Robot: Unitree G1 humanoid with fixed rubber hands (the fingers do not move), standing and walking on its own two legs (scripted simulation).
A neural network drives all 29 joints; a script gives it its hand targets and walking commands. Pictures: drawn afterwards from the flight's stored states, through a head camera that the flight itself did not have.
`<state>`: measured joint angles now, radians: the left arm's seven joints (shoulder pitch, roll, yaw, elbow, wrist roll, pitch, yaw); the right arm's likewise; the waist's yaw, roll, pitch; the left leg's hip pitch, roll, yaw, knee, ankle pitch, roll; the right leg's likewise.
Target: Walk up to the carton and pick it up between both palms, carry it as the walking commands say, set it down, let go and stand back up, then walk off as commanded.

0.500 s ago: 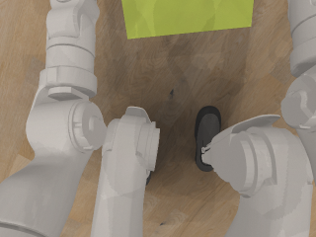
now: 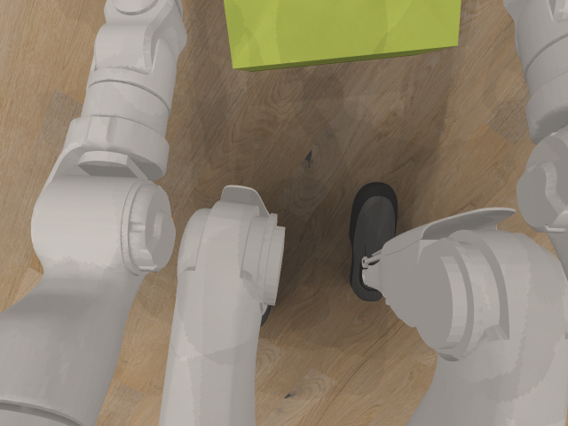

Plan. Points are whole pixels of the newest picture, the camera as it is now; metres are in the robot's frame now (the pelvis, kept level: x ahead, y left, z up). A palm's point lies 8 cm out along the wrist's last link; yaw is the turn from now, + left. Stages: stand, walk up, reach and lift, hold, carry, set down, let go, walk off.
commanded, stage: set down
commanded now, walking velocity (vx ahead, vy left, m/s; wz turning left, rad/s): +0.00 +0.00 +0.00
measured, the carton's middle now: out of the picture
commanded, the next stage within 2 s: let go in 1.86 s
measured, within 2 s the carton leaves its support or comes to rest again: neither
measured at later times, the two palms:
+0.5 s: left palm out of the picture +0.54 +0.17 -0.17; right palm out of the picture +0.55 -0.21 -0.17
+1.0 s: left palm out of the picture +0.55 +0.18 -0.02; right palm out of the picture +0.57 -0.23 -0.03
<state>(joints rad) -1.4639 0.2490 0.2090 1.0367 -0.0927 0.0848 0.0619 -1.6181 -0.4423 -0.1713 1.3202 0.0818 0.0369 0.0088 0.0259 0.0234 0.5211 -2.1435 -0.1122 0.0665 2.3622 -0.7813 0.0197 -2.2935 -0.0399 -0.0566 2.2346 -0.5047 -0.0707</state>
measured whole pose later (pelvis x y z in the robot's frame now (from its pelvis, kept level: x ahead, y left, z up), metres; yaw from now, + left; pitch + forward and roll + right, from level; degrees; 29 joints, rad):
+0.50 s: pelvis -0.02 -0.01 +0.00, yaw +1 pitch +31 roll +1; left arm -1.56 0.36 0.11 1.13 -0.23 0.11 0.09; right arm -1.64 -0.50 -0.09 1.30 0.18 0.07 -0.03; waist 0.02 0.04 0.52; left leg -2.17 -0.08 0.07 2.34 -0.70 0.02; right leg -2.31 -0.06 -0.07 2.21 -0.44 -0.10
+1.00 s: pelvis -0.01 +0.00 +0.08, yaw +1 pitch +39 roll +2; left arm -1.44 0.33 0.20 0.96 -0.16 0.22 0.12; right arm -1.51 -0.51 -0.20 1.10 0.08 0.19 0.01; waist 0.03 0.02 0.24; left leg -2.07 -0.09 0.06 2.03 -0.65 0.03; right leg -2.19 -0.02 -0.03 1.93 -0.43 -0.06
